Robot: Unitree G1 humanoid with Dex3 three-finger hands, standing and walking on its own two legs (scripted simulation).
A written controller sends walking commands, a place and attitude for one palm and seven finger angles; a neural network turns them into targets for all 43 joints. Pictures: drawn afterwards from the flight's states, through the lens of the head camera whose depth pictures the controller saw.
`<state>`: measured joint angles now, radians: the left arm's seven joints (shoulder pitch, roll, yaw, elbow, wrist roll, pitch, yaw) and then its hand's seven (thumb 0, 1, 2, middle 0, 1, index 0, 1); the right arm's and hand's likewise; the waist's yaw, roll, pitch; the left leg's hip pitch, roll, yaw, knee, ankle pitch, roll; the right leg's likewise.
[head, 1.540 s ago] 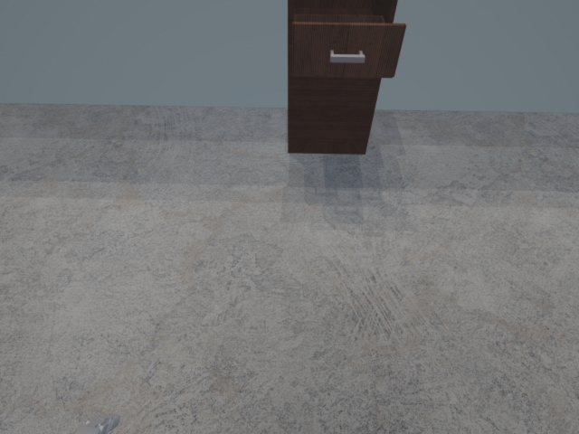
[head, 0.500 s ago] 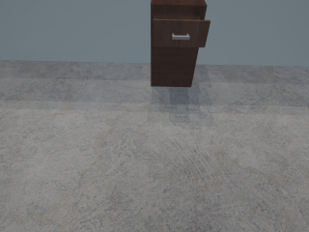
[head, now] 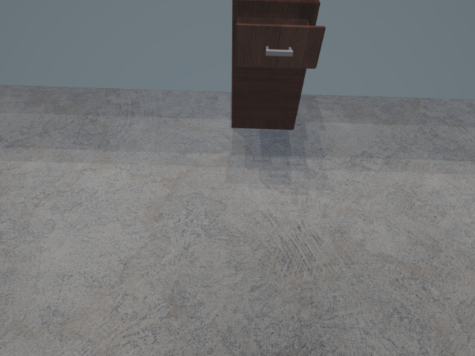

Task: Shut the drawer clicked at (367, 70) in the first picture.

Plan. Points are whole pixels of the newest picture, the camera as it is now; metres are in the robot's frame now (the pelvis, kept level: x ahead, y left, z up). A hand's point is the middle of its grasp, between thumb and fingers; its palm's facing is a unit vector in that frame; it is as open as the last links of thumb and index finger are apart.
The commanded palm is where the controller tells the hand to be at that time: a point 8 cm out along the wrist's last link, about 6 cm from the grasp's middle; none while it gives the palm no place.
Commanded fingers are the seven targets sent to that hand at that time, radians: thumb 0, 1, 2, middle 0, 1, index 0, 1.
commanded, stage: walk to a spot facing it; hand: left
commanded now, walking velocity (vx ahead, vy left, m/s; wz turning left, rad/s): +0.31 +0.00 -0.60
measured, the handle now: (278, 50) +1.33 -0.11 -0.09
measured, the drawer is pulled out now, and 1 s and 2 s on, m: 0.29 0.29 0.29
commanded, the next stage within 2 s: none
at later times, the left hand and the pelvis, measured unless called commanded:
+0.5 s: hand out of the picture +0.07 +0.14 -0.17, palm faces -0.13 -0.97 -0.18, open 7.4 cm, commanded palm none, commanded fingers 0.00 0.90 0.90 -0.20 -0.30 -0.20 -0.30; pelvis +0.09 -0.03 -0.01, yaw -12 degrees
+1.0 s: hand (189, 231) +0.44 +0.15 -0.17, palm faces -0.40 -0.90 -0.20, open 7.4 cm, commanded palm none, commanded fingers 0.00 0.90 0.90 -0.20 -0.30 -0.20 -0.30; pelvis +0.29 -0.01 +0.00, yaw -27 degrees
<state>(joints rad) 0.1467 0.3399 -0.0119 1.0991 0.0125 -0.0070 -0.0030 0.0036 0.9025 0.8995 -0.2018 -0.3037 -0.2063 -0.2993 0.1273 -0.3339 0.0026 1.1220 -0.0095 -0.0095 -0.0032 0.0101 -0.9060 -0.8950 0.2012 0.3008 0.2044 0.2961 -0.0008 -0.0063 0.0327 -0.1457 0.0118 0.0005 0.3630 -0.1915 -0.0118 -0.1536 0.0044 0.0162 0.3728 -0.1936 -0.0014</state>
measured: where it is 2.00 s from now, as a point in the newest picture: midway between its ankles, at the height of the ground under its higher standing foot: (297, 267)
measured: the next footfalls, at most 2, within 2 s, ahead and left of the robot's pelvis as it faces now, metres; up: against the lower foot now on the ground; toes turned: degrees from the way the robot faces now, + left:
left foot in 0.76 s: +0.36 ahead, +0.07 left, +0.00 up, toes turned -13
right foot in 1.28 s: +0.45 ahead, -0.25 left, +0.00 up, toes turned -41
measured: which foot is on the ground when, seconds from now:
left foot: down 0.00-0.32, up 0.34-0.74, down 0.76-1.00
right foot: down 0.00-0.76, up 0.78-1.00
